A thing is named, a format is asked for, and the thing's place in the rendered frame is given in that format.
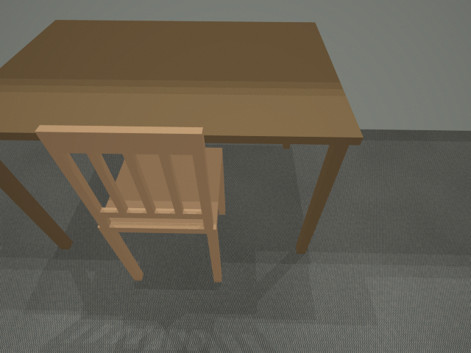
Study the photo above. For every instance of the table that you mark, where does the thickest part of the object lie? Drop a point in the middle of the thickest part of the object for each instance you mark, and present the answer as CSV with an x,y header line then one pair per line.
x,y
243,82

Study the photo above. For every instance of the chair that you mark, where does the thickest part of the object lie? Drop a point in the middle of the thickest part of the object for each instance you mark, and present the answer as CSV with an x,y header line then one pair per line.
x,y
168,183

